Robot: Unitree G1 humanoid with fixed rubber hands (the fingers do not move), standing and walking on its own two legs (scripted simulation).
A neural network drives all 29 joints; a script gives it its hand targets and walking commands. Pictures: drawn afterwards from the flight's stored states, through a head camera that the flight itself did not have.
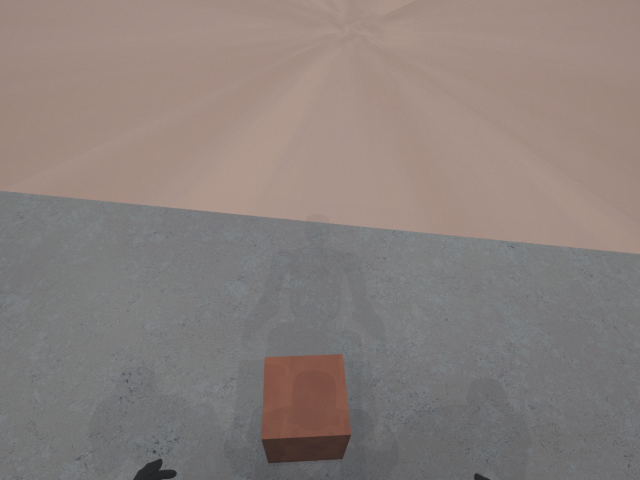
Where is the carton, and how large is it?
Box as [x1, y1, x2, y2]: [262, 354, 350, 462]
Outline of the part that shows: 342,354 265,357 262,442 268,462 342,458 350,436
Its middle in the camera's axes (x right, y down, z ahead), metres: -0.04 +0.48 +1.06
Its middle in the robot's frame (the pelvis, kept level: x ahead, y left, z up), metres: +0.41 +0.03 -0.64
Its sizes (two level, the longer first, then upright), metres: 0.210 0.200 0.250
